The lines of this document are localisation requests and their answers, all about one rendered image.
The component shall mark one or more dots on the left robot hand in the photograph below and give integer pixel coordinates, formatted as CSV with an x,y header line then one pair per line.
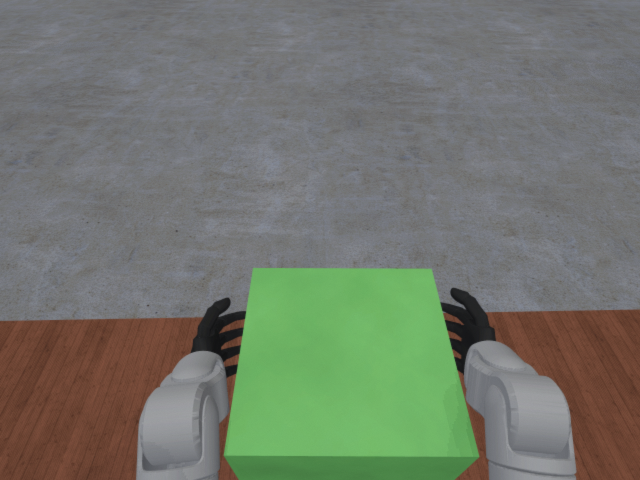
x,y
209,337

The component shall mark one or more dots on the left robot forearm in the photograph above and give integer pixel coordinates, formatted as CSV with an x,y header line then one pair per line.
x,y
178,432

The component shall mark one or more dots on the carton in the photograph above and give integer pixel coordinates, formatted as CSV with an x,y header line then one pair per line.
x,y
347,374

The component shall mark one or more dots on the right robot hand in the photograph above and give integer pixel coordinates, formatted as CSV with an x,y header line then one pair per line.
x,y
476,325

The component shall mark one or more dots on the right robot forearm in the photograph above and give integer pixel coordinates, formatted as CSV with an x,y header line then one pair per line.
x,y
528,430

